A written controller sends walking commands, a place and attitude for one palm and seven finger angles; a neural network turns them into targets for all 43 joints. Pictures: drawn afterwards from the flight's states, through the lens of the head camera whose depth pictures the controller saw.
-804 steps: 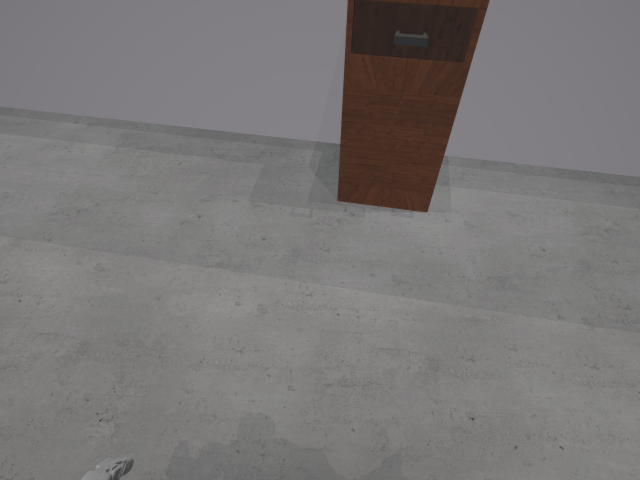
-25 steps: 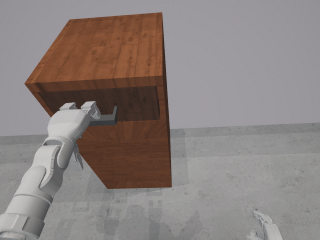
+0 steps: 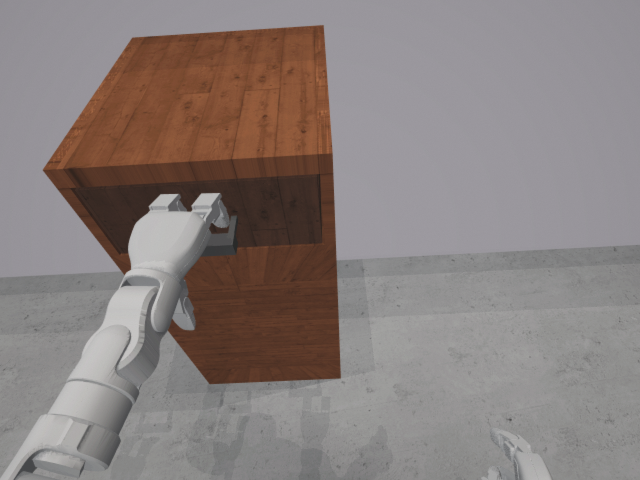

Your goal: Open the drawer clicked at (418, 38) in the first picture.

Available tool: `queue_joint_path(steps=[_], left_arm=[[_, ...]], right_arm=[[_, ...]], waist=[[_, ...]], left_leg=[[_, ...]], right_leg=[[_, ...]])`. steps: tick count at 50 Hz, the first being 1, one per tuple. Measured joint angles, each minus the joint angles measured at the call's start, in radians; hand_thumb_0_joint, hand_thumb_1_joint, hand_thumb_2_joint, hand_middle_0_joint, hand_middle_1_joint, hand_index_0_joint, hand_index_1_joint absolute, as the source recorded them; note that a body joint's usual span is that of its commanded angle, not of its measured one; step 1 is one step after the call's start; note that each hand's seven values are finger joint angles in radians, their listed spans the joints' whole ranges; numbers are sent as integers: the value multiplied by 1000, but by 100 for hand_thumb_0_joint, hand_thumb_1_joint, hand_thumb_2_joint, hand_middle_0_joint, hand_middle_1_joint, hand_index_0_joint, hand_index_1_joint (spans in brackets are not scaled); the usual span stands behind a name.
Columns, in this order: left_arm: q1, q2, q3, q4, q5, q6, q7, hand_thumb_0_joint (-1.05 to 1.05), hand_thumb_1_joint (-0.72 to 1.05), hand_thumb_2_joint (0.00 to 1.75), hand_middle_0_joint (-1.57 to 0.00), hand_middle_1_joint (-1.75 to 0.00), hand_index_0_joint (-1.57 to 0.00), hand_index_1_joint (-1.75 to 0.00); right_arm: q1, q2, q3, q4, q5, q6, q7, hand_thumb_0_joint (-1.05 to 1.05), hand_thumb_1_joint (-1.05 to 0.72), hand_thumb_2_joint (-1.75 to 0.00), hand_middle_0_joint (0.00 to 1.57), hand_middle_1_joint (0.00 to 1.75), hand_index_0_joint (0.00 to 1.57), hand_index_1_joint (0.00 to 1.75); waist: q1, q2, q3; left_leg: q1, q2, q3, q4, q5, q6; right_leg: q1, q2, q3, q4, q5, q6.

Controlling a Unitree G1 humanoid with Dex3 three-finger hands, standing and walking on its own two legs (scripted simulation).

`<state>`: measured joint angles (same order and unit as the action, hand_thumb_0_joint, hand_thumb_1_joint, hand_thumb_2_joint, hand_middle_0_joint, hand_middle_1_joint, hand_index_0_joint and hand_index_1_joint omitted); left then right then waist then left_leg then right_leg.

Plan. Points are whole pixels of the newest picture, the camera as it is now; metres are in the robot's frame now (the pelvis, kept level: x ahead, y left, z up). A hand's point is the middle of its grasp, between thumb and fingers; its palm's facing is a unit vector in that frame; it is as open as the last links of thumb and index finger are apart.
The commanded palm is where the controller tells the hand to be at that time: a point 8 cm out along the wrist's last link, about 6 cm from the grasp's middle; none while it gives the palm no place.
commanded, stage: move the hooked fingers above the handle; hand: left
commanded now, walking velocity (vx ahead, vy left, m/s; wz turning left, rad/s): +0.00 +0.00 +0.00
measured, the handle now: (206, 234) +0.46 +0.24 +0.01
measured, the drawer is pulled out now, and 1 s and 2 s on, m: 0.00 0.00 0.00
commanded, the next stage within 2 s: none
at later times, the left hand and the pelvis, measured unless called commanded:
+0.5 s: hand (205, 237) +0.41 +0.20 +0.07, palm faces +0.04 -0.01 -1.00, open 13.8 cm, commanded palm +0.38 +0.23 +0.12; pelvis -0.01 -0.02 +0.00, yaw -1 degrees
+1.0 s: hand (186, 227) +0.42 +0.23 +0.08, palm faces +0.07 +0.02 -1.00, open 13.8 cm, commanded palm +0.38 +0.24 +0.12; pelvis -0.01 -0.01 +0.00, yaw -1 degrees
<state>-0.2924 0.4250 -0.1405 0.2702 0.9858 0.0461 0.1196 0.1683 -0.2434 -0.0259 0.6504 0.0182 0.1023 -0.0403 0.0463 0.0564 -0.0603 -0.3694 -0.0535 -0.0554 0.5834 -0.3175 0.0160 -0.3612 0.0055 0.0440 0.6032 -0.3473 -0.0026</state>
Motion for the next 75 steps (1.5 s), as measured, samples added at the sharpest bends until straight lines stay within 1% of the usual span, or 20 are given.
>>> queue_joint_path(steps=[6,11,14,17,22,25,28,34,39,44,47,50,53,56,58,61,64,66,70,75], left_arm=[[-102,6,25,138,22,63,56,0,-49,30,-32,-120,-32,-120],[-156,16,10,238,9,121,7,0,-48,30,-32,-120,-32,-120],[-169,12,-9,263,0,91,-31,0,-48,30,-32,-120,-32,-120],[-185,6,-13,289,5,19,-40,0,-48,30,-32,-120,-32,-120],[-220,9,39,343,38,-88,32,0,-49,30,-32,-120,-32,-120],[-247,27,85,394,53,-89,91,0,-48,30,-32,-120,-32,-120],[-263,50,116,440,57,-48,120,0,-48,30,-32,-120,-32,-120],[-246,69,91,477,14,20,53,0,-48,30,-32,-120,-32,-120],[-207,44,57,402,1,-61,5,0,-48,30,-32,-120,-32,-120],[-217,26,80,377,47,-140,80,0,-48,30,-32,-120,-32,-120],[-253,34,103,415,62,-106,136,0,-49,30,-32,-120,-32,-120],[-289,52,110,478,62,-29,145,0,-48,30,-32,-120,-32,-120],[-290,65,94,501,41,39,97,0,-48,30,-32,-120,-32,-120],[-255,57,49,458,8,55,27,0,-48,30,-31,-120,-32,-120],[-232,40,14,415,-9,29,-9,0,-48,30,-31,-120,-32,-120],[-214,9,-7,368,0,-51,-19,0,-48,30,-32,-120,-32,-120],[-219,-6,8,350,37,-123,30,0,-48,30,-32,-120,-32,-120],[-238,-4,34,359,61,-137,86,0,-49,30,-32,-120,-32,-120],[-289,23,80,412,73,-86,166,0,-48,30,-34,-122,-32,-120],[-291,2,55,446,39,25,132,0,-48,30,-39,-126,-32,-121]], right_arm=[[-7,16,12,11,6,7,4,1,-91,-89,20,30,20,30],[22,8,16,10,10,20,1,1,-91,-89,20,30,21,30],[44,-2,11,11,8,20,-7,1,-91,-89,20,30,21,30],[59,-10,4,17,5,14,-17,1,-91,-89,20,30,21,30],[74,-15,-14,28,3,1,-24,1,-91,-89,20,30,20,30],[81,-16,-21,35,3,-3,-22,1,-91,-89,20,30,20,30],[93,-18,-28,42,5,-1,-14,1,-91,-89,20,30,20,30],[122,-29,-29,49,18,6,-11,1,-91,-89,20,30,20,30],[123,-28,-34,44,12,-1,-22,1,-91,-89,20,30,20,30],[87,-19,-35,37,9,-11,-20,1,-91,-89,20,30,20,30],[64,-13,-31,33,10,-14,-13,1,-91,-89,20,30,20,30],[53,-8,-21,32,14,-9,-6,1,-91,-89,20,30,20,30],[61,-7,-15,25,17,0,0,1,-91,-89,20,30,20,30],[81,-10,-15,19,18,6,-2,1,-91,-89,20,30,20,30],[90,-12,-16,18,15,5,-6,1,-91,-89,20,30,20,30],[88,-10,-16,19,9,3,-13,1,-91,-89,20,30,21,30],[74,-4,-18,20,5,-3,-15,1,-91,-89,20,30,21,30],[64,0,-19,23,2,-8,-13,1,-91,-89,20,30,21,30],[53,7,-16,34,1,-6,-4,1,-91,-89,20,30,20,30],[66,0,-2,48,13,25,5,1,-91,-89,20,30,20,30]], waist=[[-8,-3,-6],[-19,3,-12],[-25,4,-12],[-32,-1,-10],[-49,-10,-12],[-59,-11,-17],[-63,-5,-25],[-61,10,-36],[-58,1,-35],[-62,-11,-33],[-64,-12,-32],[-61,-7,-36],[-55,1,-45],[-47,8,-50],[-43,7,-45],[-41,-3,-36],[-49,-14,-27],[-54,-17,-24],[-58,-11,-24],[-53,11,-43]], left_leg=[[-14,6,5,-3,10,-5],[-19,9,0,-11,19,-9],[-23,11,-5,-7,18,-11],[-33,14,-6,5,14,-14],[-69,22,1,29,5,-21],[-91,29,8,36,4,-25],[-104,34,14,32,6,-28],[-90,37,11,13,11,-25],[-76,33,1,16,7,-23],[-91,31,3,39,-3,-23],[-102,30,10,44,-3,-21],[-106,29,16,35,2,-19],[-100,28,18,21,8,-16],[-84,24,12,15,6,-11],[-74,19,5,18,2,-8],[-73,14,1,32,-5,-5],[-87,13,3,49,-12,-5],[-101,14,8,59,-15,-6],[-117,19,18,57,-12,-7],[-91,22,31,17,2,-6]], right_leg=[[-20,6,5,3,10,-4],[-24,8,0,-3,17,-8],[-26,10,-6,0,16,-10],[-37,14,-7,13,12,-13],[-78,24,-1,41,6,-20],[-105,31,5,51,7,-23],[-122,36,11,50,11,-26],[-105,37,9,27,17,-25],[-84,34,-1,21,13,-25],[-98,33,0,41,5,-23],[-111,32,6,48,6,-21],[-119,31,13,42,11,-18],[-112,28,15,27,17,-14],[-90,23,10,14,16,-10],[-75,19,3,12,11,-8],[-70,14,-2,22,3,-5],[-85,14,-1,39,-3,-6],[-101,16,3,49,-4,-6],[-121,20,14,50,2,-5],[-105,21,28,20,16,-3]])
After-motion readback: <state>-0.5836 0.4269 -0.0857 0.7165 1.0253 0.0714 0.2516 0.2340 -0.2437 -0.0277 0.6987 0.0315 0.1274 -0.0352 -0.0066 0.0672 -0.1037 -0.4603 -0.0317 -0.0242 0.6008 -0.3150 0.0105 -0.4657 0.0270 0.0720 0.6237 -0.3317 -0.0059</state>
